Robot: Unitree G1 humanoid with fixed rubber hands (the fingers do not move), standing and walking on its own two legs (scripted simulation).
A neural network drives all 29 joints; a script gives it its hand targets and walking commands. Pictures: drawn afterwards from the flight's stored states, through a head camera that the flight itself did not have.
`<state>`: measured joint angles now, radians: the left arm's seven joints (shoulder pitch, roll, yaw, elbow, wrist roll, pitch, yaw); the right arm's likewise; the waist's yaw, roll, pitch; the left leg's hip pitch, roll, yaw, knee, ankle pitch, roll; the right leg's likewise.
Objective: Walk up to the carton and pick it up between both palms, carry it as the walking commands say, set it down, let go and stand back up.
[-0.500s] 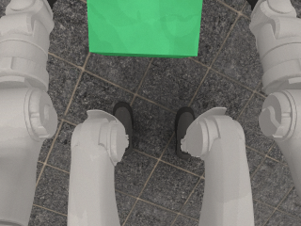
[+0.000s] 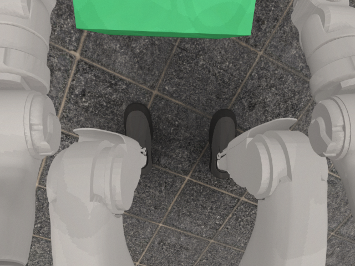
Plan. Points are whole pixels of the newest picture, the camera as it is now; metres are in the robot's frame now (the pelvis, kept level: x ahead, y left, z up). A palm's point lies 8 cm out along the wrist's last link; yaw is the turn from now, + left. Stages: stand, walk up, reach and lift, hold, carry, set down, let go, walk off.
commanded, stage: reach and lift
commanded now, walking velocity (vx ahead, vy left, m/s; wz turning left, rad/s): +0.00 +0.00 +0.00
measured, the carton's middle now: out of the picture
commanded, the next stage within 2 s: none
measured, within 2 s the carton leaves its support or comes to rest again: leaves its support in 1.60 s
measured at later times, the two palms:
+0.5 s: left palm out of the picture +0.56 +0.20 -0.21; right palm out of the picture +0.54 -0.18 -0.21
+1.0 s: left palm out of the picture +0.56 +0.20 -0.21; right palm out of the picture +0.55 -0.15 -0.21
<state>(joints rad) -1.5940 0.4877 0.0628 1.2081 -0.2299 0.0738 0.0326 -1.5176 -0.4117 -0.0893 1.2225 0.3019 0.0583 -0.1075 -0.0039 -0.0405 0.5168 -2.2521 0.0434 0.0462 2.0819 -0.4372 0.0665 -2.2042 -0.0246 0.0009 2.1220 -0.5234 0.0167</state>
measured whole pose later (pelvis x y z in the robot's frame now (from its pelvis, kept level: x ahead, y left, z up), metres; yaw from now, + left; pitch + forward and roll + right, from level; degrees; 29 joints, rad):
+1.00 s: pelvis +0.00 +0.00 +0.00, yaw +0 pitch +35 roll -2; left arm -1.64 0.46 -0.01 1.25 -0.23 0.05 0.09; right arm -1.57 -0.33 -0.04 1.20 0.30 0.02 -0.12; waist 0.00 -0.04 0.52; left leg -2.26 0.04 0.05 2.09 -0.44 0.07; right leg -2.21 -0.02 0.00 2.13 -0.53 0.02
